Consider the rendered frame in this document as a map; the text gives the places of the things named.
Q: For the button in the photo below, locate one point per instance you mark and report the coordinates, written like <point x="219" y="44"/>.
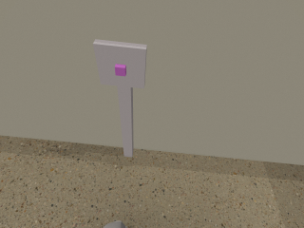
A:
<point x="120" y="70"/>

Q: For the panel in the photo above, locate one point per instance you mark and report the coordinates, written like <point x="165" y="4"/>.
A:
<point x="133" y="56"/>

